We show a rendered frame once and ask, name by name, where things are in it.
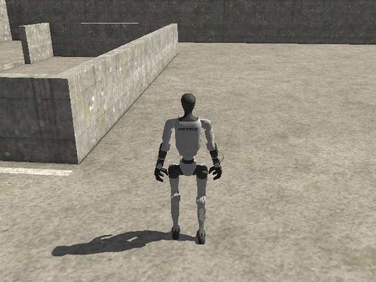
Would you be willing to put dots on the robot left forearm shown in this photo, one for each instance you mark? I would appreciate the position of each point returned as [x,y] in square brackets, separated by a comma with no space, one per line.
[161,158]

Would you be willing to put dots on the robot right forearm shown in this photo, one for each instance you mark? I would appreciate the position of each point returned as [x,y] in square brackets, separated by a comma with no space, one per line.
[215,157]

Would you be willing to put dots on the right robot hand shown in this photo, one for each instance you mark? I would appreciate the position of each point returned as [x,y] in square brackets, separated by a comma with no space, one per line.
[218,171]

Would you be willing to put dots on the right robot upper arm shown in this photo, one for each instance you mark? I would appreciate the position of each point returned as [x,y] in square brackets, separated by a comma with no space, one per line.
[206,124]

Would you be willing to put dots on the left robot upper arm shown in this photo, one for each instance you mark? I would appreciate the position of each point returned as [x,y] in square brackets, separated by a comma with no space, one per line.
[167,134]

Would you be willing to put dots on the robot head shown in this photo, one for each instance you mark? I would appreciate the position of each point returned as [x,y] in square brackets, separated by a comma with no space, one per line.
[188,101]

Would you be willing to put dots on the left robot hand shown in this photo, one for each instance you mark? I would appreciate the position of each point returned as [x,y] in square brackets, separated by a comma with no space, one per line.
[158,173]

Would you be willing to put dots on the robot right foot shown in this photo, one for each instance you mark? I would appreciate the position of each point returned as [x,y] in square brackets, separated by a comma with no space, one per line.
[201,239]

